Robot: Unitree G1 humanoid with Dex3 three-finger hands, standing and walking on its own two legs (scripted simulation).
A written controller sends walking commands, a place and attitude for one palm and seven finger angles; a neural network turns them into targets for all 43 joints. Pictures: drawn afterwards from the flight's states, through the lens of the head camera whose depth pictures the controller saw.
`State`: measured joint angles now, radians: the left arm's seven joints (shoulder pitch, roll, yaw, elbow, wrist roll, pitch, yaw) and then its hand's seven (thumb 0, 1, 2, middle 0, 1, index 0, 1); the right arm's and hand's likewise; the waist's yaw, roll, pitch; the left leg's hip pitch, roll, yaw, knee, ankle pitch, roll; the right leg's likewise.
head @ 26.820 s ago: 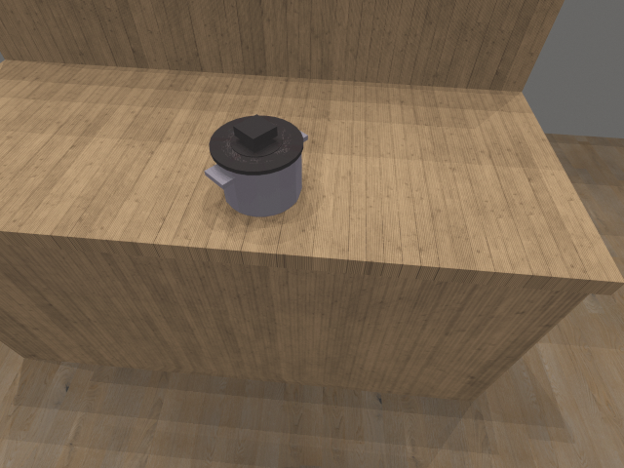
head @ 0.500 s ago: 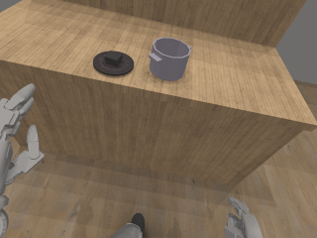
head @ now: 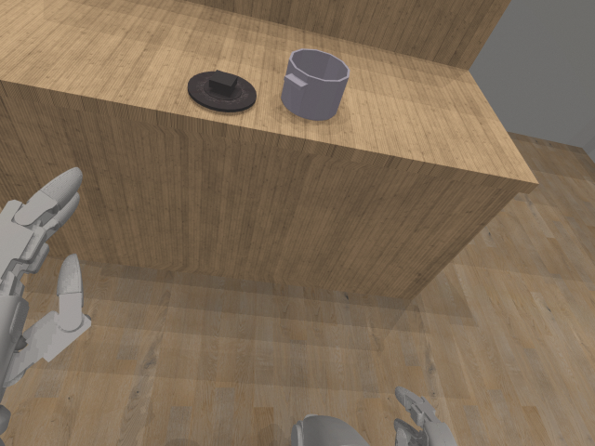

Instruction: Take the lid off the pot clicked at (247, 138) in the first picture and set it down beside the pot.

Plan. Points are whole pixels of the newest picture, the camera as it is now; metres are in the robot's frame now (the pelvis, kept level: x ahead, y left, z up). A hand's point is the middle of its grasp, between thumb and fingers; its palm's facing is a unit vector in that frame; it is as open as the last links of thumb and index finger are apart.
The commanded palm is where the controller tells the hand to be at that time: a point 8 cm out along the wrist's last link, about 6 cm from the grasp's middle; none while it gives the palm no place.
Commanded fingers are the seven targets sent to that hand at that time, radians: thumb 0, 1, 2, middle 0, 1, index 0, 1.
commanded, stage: stop stepping back and stand still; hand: left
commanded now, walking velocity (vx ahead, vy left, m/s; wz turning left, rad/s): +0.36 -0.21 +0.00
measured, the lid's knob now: (223, 81) +0.89 +0.17 -0.01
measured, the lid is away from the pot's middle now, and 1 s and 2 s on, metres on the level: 0.23 0.23 0.23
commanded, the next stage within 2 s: let the arm hang, fingers relaxed in 0.20 s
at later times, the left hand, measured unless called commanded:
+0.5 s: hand out of the picture +0.13 +0.16 -0.21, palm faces +0.04 -0.99 -0.10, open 7.3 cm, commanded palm none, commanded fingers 0.00 0.90 0.90 -0.20 -0.30 -0.20 -0.30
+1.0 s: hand (175, 418) +0.19 +0.15 -0.18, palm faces +0.09 -0.97 -0.22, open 7.3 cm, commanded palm none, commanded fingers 0.00 0.90 0.90 -0.20 -0.30 -0.20 -0.30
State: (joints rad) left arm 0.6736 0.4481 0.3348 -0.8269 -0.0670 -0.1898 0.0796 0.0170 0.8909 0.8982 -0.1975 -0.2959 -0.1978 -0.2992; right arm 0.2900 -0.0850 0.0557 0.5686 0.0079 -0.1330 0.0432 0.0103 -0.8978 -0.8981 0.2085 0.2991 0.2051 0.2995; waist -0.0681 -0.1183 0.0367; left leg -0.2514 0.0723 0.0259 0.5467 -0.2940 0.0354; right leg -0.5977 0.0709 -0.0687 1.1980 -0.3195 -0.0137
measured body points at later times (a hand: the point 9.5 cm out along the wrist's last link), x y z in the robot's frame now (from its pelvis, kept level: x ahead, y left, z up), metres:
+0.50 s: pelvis +0.04 +0.00 -0.05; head +0.03 +0.04 +0.40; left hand +0.12 +0.22 -0.20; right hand +0.10 -0.25 -0.16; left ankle +0.02 +0.09 -0.74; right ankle -0.07 -0.13 -0.72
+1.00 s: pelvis +0.15 -0.03 -0.01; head +0.21 -0.04 +0.44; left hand +0.19 +0.20 -0.16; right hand +0.17 -0.25 -0.17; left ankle +0.03 +0.08 -0.73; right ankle +0.10 -0.16 -0.73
